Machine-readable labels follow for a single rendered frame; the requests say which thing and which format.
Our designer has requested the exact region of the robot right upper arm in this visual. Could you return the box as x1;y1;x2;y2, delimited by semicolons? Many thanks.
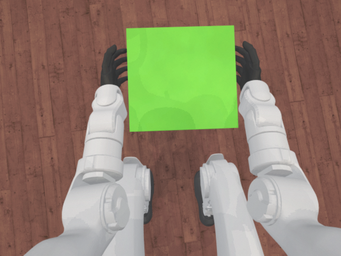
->
246;175;341;256

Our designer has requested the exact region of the right robot shin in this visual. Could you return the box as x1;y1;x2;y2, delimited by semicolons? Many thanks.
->
201;154;240;216

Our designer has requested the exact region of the robot left upper arm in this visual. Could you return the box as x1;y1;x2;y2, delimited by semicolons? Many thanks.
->
24;182;130;256

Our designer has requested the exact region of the robot right hand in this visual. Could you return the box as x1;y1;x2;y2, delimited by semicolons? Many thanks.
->
235;41;261;90

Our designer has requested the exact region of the robot right thigh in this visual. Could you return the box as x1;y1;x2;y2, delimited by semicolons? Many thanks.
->
200;159;264;256

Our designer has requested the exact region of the robot left hand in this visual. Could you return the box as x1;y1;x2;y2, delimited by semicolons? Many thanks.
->
100;44;128;87

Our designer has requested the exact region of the left robot forearm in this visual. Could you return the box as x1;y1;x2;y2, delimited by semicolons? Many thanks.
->
62;84;127;223

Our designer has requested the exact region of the carton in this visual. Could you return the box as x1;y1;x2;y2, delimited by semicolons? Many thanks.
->
126;26;238;132

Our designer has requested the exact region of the right robot forearm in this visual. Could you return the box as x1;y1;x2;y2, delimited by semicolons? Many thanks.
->
238;80;319;205

